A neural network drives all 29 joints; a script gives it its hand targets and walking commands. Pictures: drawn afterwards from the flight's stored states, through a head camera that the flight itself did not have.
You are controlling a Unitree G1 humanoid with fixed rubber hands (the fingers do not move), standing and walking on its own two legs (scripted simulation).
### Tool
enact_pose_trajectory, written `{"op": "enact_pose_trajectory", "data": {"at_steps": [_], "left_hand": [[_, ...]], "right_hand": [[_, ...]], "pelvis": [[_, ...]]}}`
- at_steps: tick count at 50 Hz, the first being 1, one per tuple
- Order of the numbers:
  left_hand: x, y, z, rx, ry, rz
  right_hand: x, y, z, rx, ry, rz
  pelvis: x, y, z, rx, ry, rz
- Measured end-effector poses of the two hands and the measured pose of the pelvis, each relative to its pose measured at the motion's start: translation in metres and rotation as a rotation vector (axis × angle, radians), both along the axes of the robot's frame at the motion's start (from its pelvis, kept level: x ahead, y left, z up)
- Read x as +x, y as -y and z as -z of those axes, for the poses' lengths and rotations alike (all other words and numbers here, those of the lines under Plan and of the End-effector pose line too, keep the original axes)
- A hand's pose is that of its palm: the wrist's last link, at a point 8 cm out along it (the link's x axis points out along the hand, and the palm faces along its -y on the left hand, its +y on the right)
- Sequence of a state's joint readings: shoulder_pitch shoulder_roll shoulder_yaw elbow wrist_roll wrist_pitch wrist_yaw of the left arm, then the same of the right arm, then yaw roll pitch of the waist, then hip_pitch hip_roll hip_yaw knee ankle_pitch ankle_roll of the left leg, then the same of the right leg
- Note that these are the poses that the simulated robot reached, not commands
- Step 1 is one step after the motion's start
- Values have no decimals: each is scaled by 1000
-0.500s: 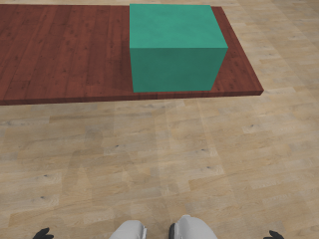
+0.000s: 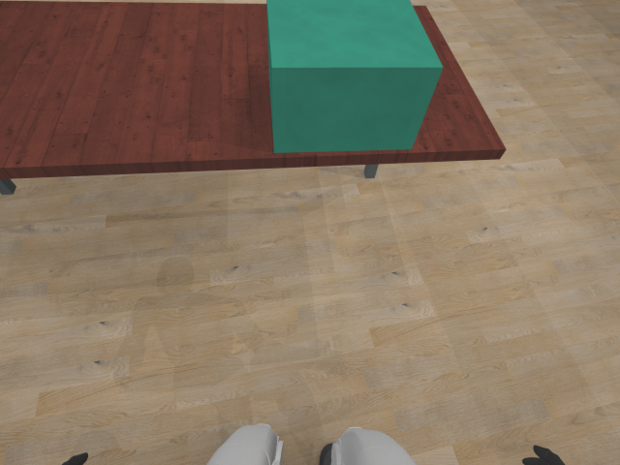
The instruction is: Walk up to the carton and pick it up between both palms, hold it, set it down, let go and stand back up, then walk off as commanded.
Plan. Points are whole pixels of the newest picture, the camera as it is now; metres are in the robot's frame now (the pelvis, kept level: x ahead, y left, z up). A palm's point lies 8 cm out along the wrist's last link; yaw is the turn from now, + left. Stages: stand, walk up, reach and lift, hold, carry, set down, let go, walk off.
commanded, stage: walk off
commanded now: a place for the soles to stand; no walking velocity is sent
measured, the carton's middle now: (341, 74) +0.77 -0.06 +0.02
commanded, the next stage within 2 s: none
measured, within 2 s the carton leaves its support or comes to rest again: neither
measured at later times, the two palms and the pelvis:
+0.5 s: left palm out of the picture -0.08 +0.34 -0.12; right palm out of the picture -0.07 -0.28 -0.06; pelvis -0.13 +0.02 +0.01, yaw -1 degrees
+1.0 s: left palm out of the picture -0.18 +0.22 -0.09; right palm out of the picture -0.18 -0.36 -0.08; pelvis -0.25 -0.07 +0.01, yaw +4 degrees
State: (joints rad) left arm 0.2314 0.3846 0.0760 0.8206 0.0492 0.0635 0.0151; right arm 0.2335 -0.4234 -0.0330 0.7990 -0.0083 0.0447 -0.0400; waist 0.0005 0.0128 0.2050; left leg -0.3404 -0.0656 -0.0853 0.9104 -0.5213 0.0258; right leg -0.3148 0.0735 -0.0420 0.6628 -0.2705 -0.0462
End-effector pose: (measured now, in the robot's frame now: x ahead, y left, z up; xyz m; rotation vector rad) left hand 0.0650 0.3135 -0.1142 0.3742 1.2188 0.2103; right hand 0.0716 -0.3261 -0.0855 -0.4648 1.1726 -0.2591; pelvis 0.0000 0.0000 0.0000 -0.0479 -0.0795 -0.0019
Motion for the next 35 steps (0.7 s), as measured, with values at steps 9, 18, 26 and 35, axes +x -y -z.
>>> {"op": "enact_pose_trajectory", "data": {"at_steps": [9,18,26,35], "left_hand": [[-20,-14,20,-47,127,-41],[-75,-16,25,-120,49,-19],[-154,-27,8,-73,-57,-52],[-223,3,-7,1,-28,-104]], "right_hand": [[-27,-38,6,-3,63,-45],[-109,-81,-7,61,3,-7],[-143,-43,-22,-7,-26,-16],[-154,23,-8,-21,75,-65]], "pelvis": [[-48,-25,18,-8,-5,-52],[-95,-30,-4,46,36,4],[-132,-15,-13,38,-24,16],[-188,33,1,37,17,13]]}}
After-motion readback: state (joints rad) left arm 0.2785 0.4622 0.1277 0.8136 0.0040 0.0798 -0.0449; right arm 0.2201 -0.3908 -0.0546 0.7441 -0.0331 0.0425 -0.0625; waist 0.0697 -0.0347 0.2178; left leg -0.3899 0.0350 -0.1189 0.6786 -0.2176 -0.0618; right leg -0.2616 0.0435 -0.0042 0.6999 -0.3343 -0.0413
